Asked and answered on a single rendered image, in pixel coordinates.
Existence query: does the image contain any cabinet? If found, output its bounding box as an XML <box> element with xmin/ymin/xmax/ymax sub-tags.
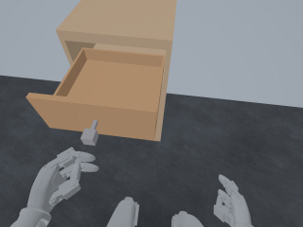
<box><xmin>56</xmin><ymin>0</ymin><xmax>177</xmax><ymax>142</ymax></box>

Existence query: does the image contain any right robot thigh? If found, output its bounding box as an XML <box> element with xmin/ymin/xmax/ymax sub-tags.
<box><xmin>171</xmin><ymin>213</ymin><xmax>204</xmax><ymax>227</ymax></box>

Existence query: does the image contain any left robot hand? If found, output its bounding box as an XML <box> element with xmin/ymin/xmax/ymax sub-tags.
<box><xmin>27</xmin><ymin>147</ymin><xmax>99</xmax><ymax>213</ymax></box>

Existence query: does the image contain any drawer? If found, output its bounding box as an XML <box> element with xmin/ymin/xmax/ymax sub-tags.
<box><xmin>26</xmin><ymin>47</ymin><xmax>166</xmax><ymax>141</ymax></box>

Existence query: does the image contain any robot left forearm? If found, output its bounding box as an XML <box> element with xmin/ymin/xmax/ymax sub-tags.
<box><xmin>10</xmin><ymin>207</ymin><xmax>52</xmax><ymax>227</ymax></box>

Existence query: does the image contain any handle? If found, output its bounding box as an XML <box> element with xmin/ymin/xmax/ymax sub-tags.
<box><xmin>80</xmin><ymin>119</ymin><xmax>98</xmax><ymax>146</ymax></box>

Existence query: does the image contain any robot thigh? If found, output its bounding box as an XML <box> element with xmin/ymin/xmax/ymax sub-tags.
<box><xmin>106</xmin><ymin>200</ymin><xmax>139</xmax><ymax>227</ymax></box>
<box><xmin>171</xmin><ymin>213</ymin><xmax>204</xmax><ymax>227</ymax></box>

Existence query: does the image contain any left robot thigh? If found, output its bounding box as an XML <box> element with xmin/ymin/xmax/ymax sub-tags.
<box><xmin>106</xmin><ymin>200</ymin><xmax>139</xmax><ymax>227</ymax></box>

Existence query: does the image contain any right robot hand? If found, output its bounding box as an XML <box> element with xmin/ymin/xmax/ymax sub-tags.
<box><xmin>213</xmin><ymin>174</ymin><xmax>252</xmax><ymax>227</ymax></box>

